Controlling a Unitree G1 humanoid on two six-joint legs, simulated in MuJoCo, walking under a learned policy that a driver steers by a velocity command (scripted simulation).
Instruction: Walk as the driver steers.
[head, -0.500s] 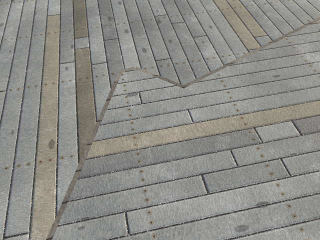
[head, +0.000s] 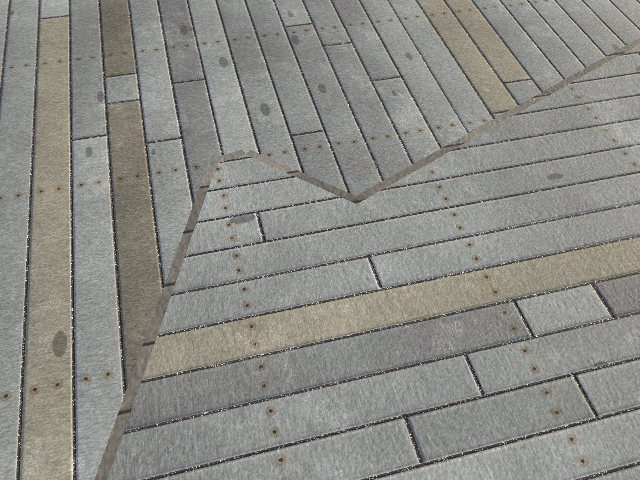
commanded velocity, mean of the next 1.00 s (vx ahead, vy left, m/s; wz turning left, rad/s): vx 0.05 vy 0.00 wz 0.34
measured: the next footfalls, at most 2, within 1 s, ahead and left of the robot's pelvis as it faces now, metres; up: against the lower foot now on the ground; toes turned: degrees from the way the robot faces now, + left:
right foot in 0.24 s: +0.19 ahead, -0.15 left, +0.00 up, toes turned +1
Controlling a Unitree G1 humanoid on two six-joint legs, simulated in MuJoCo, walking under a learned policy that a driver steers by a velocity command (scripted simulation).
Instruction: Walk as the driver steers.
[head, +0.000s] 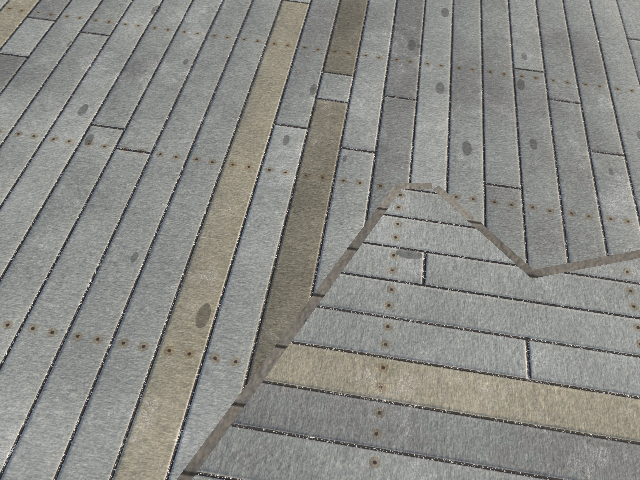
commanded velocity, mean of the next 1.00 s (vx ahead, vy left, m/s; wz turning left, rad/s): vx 0.25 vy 0.00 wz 0.26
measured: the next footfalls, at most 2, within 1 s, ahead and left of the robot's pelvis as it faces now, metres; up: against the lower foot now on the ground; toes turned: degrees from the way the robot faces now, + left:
right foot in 0.14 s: +0.07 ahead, -0.14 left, +0.00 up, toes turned +12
left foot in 0.52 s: +0.02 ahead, +0.11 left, +0.00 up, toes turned +13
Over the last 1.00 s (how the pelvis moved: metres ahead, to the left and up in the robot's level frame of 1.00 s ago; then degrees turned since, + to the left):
0.11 0.03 0.01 24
